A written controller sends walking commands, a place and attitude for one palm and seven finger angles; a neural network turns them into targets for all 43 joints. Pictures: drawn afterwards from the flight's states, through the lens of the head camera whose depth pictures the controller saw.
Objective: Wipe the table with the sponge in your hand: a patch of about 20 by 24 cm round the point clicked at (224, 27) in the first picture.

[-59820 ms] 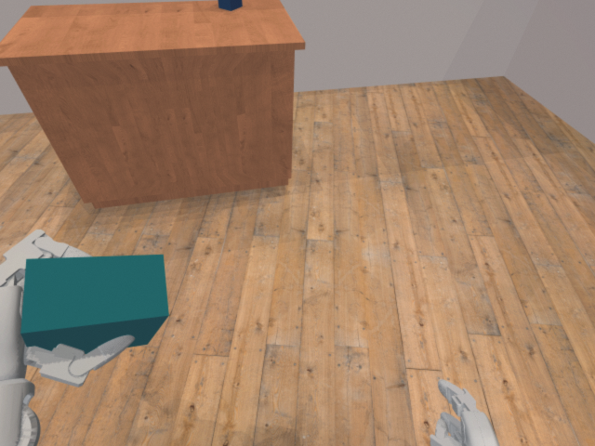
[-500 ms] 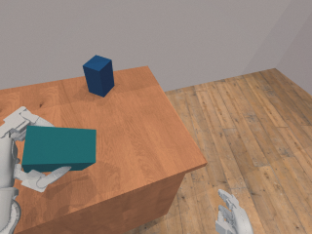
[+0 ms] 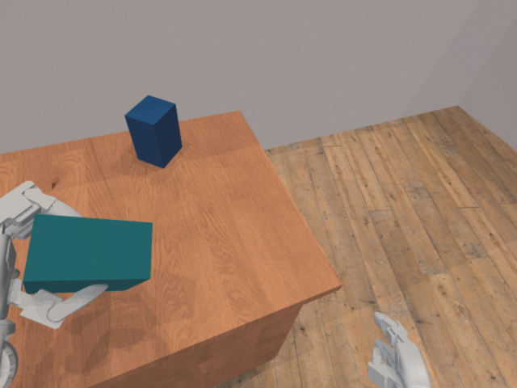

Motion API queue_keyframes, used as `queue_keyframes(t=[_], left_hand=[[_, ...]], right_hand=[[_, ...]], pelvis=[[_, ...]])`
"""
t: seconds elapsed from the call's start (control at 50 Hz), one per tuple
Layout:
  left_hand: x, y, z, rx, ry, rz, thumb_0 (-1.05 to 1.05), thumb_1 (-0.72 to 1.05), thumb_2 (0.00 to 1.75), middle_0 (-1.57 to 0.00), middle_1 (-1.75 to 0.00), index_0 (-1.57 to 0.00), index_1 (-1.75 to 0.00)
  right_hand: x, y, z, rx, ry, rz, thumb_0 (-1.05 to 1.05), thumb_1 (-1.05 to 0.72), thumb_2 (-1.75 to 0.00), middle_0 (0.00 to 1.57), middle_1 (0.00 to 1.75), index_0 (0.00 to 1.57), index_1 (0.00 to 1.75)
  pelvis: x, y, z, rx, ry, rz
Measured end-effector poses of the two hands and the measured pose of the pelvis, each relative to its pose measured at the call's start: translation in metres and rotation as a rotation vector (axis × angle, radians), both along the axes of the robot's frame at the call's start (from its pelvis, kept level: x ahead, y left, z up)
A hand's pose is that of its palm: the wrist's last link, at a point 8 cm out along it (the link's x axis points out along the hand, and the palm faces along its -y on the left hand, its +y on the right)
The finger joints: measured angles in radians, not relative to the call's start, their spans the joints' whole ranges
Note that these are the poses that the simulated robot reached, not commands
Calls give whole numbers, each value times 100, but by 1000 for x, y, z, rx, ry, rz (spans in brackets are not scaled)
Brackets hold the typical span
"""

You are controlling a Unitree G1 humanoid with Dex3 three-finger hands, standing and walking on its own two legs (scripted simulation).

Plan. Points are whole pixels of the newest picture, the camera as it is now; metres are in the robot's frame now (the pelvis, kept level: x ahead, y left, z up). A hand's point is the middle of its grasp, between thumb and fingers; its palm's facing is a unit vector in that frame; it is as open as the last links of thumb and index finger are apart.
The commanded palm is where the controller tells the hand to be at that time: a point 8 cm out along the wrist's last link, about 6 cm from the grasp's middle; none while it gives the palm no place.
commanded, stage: come to a stop and stand still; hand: left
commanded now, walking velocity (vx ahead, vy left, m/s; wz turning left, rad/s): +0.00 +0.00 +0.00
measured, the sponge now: (104, 259) +0.24 +0.21 +0.12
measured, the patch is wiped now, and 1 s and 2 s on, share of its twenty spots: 0.00 0.00 0.00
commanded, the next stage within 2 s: look again from close up in 0.40 s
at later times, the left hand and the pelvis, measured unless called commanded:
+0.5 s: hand (82, 259) +0.22 +0.22 +0.16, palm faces +0.35 -0.86 -0.37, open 10.2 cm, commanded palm +0.16 +0.26 +0.17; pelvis +0.00 -0.02 +0.00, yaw +0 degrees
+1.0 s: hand (36, 212) +0.25 +0.27 +0.19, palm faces +0.42 -0.78 -0.47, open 10.2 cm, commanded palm +0.17 +0.26 +0.18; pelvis -0.01 -0.01 +0.00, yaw +1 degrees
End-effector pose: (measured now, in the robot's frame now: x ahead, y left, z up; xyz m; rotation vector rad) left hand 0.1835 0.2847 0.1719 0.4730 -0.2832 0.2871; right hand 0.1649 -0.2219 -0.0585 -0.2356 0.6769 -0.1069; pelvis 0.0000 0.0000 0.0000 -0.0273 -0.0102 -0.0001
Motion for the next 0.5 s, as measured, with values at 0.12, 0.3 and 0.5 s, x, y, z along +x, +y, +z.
queue_keyframes(t=[0.12,0.3,0.5], left_hand=[[-8,-6,0,-20,12,41,-1,-52,105,-73,-135,-74,-134],[-8,-18,-5,-66,27,64,-1,-52,105,-73,-135,-74,-134],[-4,-26,-1,-50,29,35,-1,-52,105,-73,-135,-74,-134]], right_hand=[[-1,-10,-5,0,23,4,2,-90,-89,21,30,20,30],[-2,-22,-6,3,18,-9,2,-90,-89,21,30,20,30],[-6,-32,-4,0,12,-35,2,-90,-89,20,30,20,30]], pelvis=[[1,-8,1,0,-1,4],[-1,-18,2,1,-7,1],[-2,-23,2,1,-2,-3]])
